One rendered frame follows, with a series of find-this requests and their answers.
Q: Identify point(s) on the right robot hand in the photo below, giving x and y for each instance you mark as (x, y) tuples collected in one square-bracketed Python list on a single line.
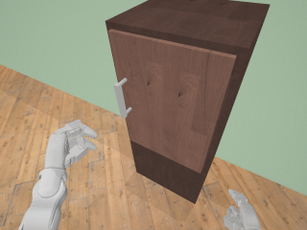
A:
[(244, 218)]

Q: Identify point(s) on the left robot forearm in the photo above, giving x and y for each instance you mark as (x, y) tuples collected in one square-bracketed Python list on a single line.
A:
[(48, 193)]

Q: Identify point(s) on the left robot hand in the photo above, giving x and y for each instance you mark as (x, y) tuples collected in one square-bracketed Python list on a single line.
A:
[(59, 145)]

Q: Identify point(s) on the handle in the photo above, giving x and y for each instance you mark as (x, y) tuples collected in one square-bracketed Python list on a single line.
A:
[(120, 98)]

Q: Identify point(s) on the cupboard door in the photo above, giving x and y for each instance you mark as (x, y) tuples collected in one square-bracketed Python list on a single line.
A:
[(175, 92)]

